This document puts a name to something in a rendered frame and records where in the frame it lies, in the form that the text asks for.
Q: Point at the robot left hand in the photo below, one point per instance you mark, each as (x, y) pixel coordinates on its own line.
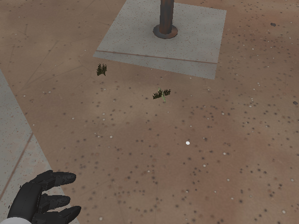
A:
(32, 205)

